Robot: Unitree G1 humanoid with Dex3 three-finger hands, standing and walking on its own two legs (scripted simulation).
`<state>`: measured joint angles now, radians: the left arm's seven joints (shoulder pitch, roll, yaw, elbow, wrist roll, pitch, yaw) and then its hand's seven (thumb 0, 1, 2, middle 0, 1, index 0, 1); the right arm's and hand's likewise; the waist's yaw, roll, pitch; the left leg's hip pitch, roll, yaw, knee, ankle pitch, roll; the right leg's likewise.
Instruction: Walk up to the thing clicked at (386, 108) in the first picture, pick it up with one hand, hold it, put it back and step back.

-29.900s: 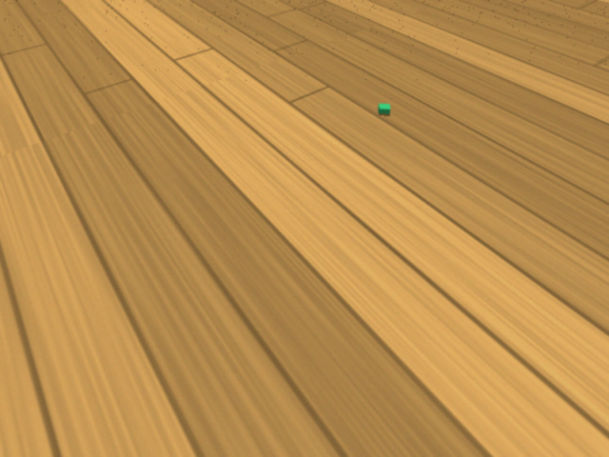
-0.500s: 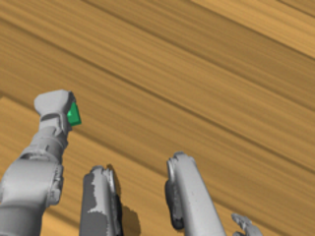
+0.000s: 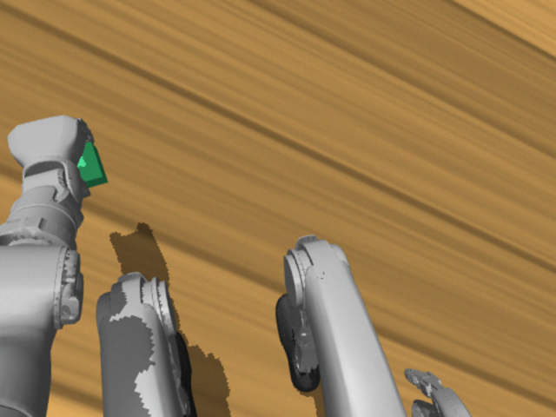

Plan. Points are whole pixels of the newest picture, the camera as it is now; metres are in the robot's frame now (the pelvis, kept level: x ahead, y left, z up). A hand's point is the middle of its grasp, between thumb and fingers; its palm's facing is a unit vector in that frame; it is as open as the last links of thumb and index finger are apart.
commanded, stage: crouch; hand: left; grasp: from above
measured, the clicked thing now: (77, 168) +0.51 +0.22 -0.19
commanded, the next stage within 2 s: lower in 0.54 s
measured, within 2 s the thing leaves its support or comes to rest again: neither
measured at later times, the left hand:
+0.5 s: hand (80, 169) +0.51 +0.23 -0.21, palm faces -0.43 -0.07 -0.90, open 8.9 cm
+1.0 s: hand (90, 177) +0.51 +0.23 -0.26, palm faces -0.44 -0.09 -0.89, open 8.9 cm
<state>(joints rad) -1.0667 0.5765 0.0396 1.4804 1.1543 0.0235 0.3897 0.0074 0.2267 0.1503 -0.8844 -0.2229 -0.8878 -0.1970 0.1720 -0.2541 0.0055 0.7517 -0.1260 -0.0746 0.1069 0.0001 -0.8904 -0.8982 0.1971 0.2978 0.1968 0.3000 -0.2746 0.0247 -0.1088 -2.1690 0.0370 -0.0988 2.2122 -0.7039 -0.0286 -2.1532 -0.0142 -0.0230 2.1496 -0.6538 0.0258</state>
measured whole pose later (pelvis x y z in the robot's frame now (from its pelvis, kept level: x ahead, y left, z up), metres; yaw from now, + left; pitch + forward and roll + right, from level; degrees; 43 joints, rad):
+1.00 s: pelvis +0.00 +0.00 -0.08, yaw -4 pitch +34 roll -8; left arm -1.18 0.77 0.11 1.68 1.24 -0.04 0.47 0.01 0.18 0.21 -0.90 -0.26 -0.91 -0.23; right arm 0.21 -0.31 0.12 0.72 -0.20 -0.12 0.20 0.00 -0.90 -0.90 0.20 0.30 0.20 0.30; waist -0.37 -0.02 0.04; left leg -2.36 0.02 -0.17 2.47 -0.71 -0.03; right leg -2.31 0.00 -0.06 2.36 -0.64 0.04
